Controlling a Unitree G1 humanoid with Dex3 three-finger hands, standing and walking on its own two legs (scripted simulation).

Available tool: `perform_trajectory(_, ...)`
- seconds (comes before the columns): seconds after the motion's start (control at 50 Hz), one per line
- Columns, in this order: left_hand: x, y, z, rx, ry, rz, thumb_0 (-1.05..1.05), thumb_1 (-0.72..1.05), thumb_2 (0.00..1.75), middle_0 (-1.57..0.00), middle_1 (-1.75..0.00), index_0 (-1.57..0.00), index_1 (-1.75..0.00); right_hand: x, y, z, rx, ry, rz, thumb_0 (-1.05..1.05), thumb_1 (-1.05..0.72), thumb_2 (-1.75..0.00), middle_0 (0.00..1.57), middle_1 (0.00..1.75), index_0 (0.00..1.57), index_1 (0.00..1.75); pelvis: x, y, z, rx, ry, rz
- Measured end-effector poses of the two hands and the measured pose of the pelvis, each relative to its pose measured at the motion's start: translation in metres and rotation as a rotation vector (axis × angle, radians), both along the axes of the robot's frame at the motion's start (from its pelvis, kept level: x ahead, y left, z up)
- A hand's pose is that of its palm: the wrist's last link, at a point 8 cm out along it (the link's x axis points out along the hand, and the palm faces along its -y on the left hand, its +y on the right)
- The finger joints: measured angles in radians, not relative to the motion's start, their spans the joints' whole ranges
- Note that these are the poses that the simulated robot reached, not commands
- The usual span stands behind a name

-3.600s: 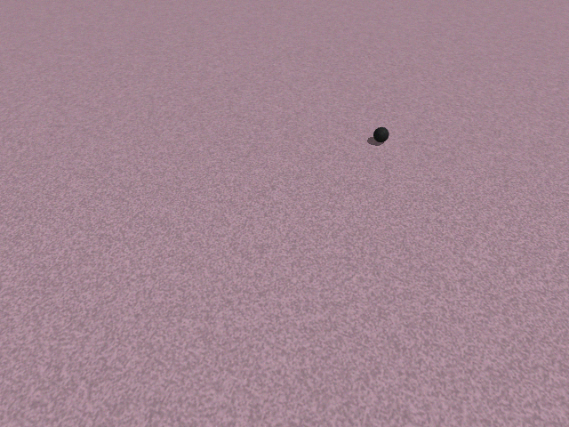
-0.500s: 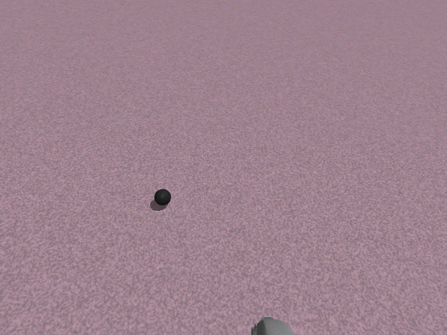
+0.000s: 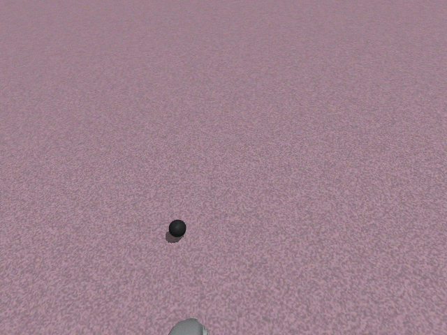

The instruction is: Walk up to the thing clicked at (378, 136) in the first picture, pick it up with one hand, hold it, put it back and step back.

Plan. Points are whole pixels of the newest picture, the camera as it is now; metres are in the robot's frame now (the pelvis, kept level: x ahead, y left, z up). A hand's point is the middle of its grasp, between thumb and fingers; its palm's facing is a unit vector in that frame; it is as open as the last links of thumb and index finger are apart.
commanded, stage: walk up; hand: left
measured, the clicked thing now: (177, 228) +0.74 +0.30 -0.73
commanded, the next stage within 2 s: none
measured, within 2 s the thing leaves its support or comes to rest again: neither
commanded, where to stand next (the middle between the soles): +0.33 +0.03 m, yaw +0 degrees
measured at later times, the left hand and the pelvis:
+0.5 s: hand (79, 319) +0.20 +0.34 -0.16, palm faces -0.02 -0.94 -0.33, open 7.4 cm; pelvis +0.16 +0.06 +0.00, yaw +1 degrees
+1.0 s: hand (108, 259) +0.33 +0.31 -0.16, palm faces +0.00 -0.92 -0.39, open 7.4 cm; pelvis +0.26 +0.05 -0.02, yaw +1 degrees
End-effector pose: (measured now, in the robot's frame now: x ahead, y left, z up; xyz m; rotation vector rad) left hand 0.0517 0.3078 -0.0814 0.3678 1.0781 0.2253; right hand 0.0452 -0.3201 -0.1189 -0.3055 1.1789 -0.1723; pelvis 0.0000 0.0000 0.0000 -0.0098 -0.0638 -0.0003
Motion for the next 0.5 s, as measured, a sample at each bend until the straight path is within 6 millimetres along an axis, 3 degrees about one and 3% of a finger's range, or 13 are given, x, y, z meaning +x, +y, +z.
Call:
perform_trajectory(0.14,0.018,0.031,-0.022,-0.021,0.040,0.057,0.00,0.90,0.89,-0.20,-0.30,-0.21,-0.30,0.057,0.016,0.013,-0.049,0.032,0.059,0.01,-0.91,-0.90,0.21,0.30,0.20,0.30,0.046,0.018,-0.006,-0.033,0.010,0.036)
perform_trajectory(0.28,0.060,0.065,-0.056,-0.055,0.114,0.061,0.00,0.90,0.89,-0.20,-0.30,-0.20,-0.30,0.128,0.050,0.022,-0.106,-0.080,0.076,0.01,-0.91,-0.90,0.21,0.30,0.20,0.30,0.095,0.053,-0.021,-0.011,0.005,0.036)
perform_trajectory(0.4,0.109,0.072,-0.047,-0.080,0.097,0.033,0.00,0.90,0.89,-0.20,-0.30,-0.20,-0.30,0.151,0.071,0.037,-0.093,-0.094,0.056,0.01,-0.91,-0.90,0.21,0.30,0.20,0.30,0.129,0.061,-0.006,-0.013,0.000,0.039)
perform_trajectory(0.5,0.141,0.072,-0.038,-0.074,0.100,0.021,0.00,0.90,0.89,-0.20,-0.30,-0.20,-0.30,0.166,0.070,0.034,-0.080,-0.069,0.040,0.01,-0.90,-0.90,0.21,0.30,0.21,0.30,0.158,0.062,-0.003,0.002,-0.002,0.026)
